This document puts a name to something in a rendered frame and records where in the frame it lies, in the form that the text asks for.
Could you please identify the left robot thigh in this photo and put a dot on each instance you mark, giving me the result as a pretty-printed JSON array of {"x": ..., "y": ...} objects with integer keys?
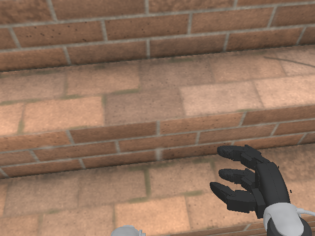
[{"x": 127, "y": 231}]

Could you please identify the robot right hand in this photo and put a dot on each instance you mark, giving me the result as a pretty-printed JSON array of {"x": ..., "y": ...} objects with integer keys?
[{"x": 264, "y": 188}]

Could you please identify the robot right forearm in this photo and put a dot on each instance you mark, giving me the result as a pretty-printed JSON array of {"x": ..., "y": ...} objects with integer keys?
[{"x": 281, "y": 219}]

